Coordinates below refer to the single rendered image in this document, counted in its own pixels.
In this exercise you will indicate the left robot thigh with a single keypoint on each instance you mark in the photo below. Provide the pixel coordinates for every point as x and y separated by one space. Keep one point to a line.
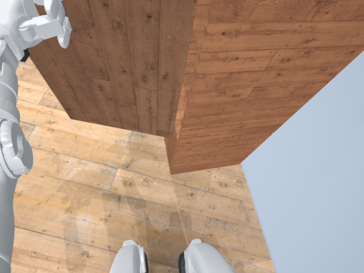
129 259

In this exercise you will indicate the robot left forearm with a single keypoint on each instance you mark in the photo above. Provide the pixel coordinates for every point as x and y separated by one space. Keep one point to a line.
11 53

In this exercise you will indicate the handle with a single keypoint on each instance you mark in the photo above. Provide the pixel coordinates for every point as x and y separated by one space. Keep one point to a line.
26 55

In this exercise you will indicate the cupboard door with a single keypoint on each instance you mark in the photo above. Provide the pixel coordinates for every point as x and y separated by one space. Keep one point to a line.
124 64

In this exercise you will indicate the left robot upper arm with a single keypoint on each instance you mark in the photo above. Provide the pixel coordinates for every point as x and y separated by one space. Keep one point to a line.
16 158

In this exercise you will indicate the right robot shin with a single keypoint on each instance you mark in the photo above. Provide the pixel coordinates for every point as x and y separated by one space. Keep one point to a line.
195 241

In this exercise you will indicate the robot left hand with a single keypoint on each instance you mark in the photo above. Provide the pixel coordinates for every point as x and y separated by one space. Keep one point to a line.
23 20

